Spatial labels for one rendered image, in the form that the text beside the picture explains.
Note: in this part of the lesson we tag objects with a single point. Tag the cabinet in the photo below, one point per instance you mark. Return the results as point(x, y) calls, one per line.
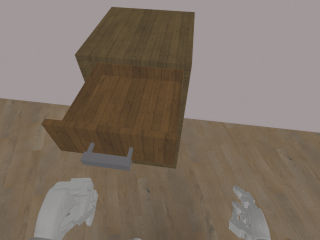
point(147, 38)

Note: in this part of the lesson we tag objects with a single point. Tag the robot right hand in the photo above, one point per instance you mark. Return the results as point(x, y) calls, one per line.
point(252, 224)

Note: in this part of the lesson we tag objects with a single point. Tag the drawer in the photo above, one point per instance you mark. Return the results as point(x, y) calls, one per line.
point(121, 107)

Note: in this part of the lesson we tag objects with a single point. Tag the handle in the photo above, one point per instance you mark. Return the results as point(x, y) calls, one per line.
point(106, 160)

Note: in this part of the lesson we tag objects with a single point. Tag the robot left hand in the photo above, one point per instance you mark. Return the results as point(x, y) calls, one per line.
point(76, 197)

